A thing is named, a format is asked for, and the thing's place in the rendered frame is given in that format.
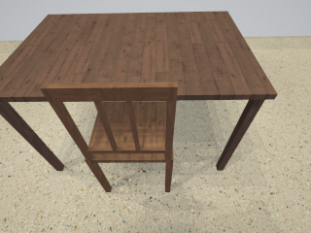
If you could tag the chair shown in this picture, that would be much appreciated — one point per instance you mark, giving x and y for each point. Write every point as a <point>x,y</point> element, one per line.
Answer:
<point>134,123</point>

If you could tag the table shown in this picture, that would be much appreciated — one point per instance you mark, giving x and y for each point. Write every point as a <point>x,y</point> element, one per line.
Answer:
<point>203,52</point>

